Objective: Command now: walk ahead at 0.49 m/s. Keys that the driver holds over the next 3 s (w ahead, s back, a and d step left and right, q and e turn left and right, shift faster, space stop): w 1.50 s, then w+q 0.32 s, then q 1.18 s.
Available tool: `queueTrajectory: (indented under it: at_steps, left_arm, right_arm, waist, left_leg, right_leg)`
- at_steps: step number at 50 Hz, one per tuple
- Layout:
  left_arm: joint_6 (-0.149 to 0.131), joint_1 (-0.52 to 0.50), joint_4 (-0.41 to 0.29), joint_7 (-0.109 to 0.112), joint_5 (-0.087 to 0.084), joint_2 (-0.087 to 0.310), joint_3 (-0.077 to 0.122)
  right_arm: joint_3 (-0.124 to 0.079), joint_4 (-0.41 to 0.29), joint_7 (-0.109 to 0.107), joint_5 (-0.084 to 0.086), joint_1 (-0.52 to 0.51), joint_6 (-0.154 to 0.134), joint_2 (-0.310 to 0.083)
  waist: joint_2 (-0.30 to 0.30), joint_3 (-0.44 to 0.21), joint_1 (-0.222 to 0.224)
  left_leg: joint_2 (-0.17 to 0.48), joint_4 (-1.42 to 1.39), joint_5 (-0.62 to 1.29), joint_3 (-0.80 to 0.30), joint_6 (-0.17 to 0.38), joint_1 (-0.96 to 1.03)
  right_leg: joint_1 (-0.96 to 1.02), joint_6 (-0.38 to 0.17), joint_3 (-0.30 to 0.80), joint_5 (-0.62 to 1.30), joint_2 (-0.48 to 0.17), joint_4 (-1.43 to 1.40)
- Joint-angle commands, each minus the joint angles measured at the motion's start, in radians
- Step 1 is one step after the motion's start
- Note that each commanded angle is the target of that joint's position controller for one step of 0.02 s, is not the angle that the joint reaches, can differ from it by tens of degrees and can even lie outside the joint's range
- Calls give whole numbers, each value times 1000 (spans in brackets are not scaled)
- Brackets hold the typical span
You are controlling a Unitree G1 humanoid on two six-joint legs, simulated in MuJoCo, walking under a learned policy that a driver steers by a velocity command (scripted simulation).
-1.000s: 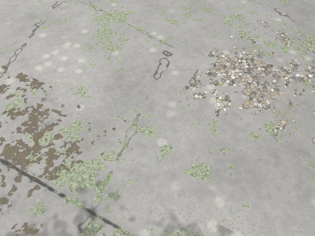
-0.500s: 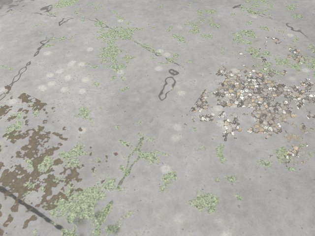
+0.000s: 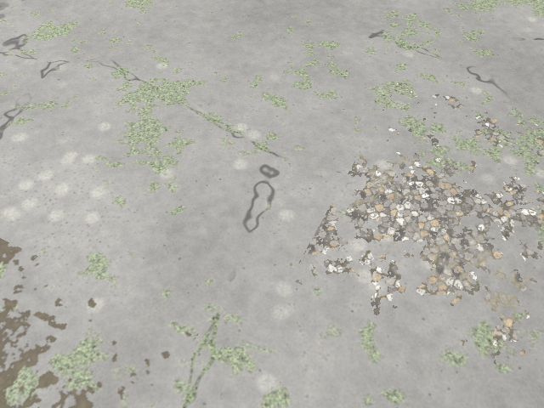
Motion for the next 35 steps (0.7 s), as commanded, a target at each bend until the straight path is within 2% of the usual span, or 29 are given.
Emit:
queueTrajectory:
  at_steps: [1,3,6,9,11,13,14,15,16,17,18,19,20,21,22,23,25,29,32,35]
  left_arm:
    - [6,33,-43,7,12,42,12]
    - [-1,-50,-66,2,9,34,9]
    - [-6,-156,-91,-9,0,29,4]
    - [-10,-236,-121,-28,-9,35,1]
    - [-19,-253,-139,-41,-10,49,4]
    - [-27,-189,-131,-48,-9,77,16]
    - [-30,-84,-101,-46,-7,106,34]
    - [-32,108,-46,-39,-5,167,62]
    - [-28,273,-19,-34,16,284,90]
    - [-23,309,-4,-39,12,250,80]
    - [-26,237,-17,-41,6,172,56]
    - [-24,143,-41,-40,6,130,42]
    - [-23,66,-53,-45,9,101,31]
    - [-25,29,-56,-49,13,75,23]
    - [-25,23,-48,-53,18,63,20]
    - [-28,39,-36,-54,18,66,21]
    - [-32,77,-11,-47,18,95,29]
    - [-19,139,18,-24,15,112,32]
    - [-14,181,37,-15,8,125,33]
    - [-7,235,67,-12,1,131,36]
  right_arm:
    - [-21,-56,-20,2,-39,-16,-133]
    - [-24,-49,-30,9,1,-9,-146]
    - [-27,-32,-35,20,59,-1,-166]
    - [-29,-10,-35,26,107,11,-168]
    - [-34,-3,-38,26,113,21,-174]
    - [-40,-6,-39,27,90,32,-189]
    - [-37,-12,-40,24,67,37,-185]
    - [-23,-26,-39,12,57,39,-151]
    - [7,-55,-34,0,128,24,-60]
    - [19,-42,-28,18,166,-3,-28]
    - [-9,-56,-24,42,90,-21,-144]
    - [-15,-80,-24,50,10,-27,-165]
    - [-18,-86,-30,39,-29,-23,-152]
    - [-25,-86,-36,26,-33,-10,-143]
    - [-25,-81,-36,23,-14,5,-119]
    - [-23,-75,-37,22,2,17,-96]
    - [-26,-88,-40,18,-21,29,-89]
    - [-29,-139,-38,10,-173,29,-81]
    - [-23,-167,-29,15,-281,23,-66]
    - [-19,-194,-18,22,-366,18,-66]
  waist:
    - [77,53,46]
    - [76,52,17]
    - [83,57,-23]
    - [92,78,-50]
    - [99,80,-42]
    - [118,48,5]
    - [115,-10,65]
    - [83,-135,141]
    - [-120,-304,151]
    - [-261,-391,140]
    - [-162,-264,135]
    - [-98,-165,110]
    - [-23,-96,77]
    - [-24,-59,47]
    - [-38,-44,25]
    - [-38,-37,16]
    - [-23,-11,7]
    - [-14,24,38]
    - [-18,48,71]
    - [-18,78,100]
  left_leg:
    - [284,-203,65,-218,172,-93]
    - [274,-197,80,-192,147,-48]
    - [271,-180,72,-162,123,12]
    - [308,-138,54,-172,118,108]
    - [339,-95,65,-187,106,169]
    - [348,-15,188,-188,87,192]
    - [312,108,354,-154,66,179]
    - [250,344,400,-101,34,78]
    - [121,750,90,-20,-35,-282]
    - [29,969,-421,-119,-52,-518]
    - [98,1062,-385,-187,-29,-613]
    - [153,1046,-290,-161,-15,-616]
    - [193,983,-209,-139,-21,-572]
    - [225,916,-156,-140,-25,-519]
    - [235,884,-126,-137,-31,-467]
    - [235,865,-109,-127,-38,-445]
    - [239,810,-54,-120,-52,-482]
    - [236,586,123,-112,-74,-567]
    - [208,417,229,-84,-72,-530]
    - [189,323,228,-72,-66,-535]
  right_leg:
    - [-32,28,3,151,-43,-144]
    - [-34,31,-11,247,-27,-299]
    - [6,39,-43,306,12,-464]
    - [-2,30,-46,260,27,-551]
    - [9,5,-45,187,36,-595]
    - [120,-25,-69,118,66,-635]
    - [265,-47,-96,106,99,-658]
    - [529,-89,-56,128,68,-642]
    - [933,-220,315,91,-190,-658]
    - [1066,-307,676,-32,-295,-820]
    - [963,-255,587,-67,-261,-837]
    - [822,-216,428,-3,-223,-848]
    - [680,-196,317,83,-177,-886]
    - [589,-177,239,130,-136,-921]
    - [532,-171,193,153,-111,-951]
    - [502,-178,160,199,-98,-969]
    - [492,-190,109,286,-92,-992]
    - [535,-176,49,322,-81,-1013]
    - [549,-156,11,273,-65,-1029]
    - [623,-154,8,243,-87,-1016]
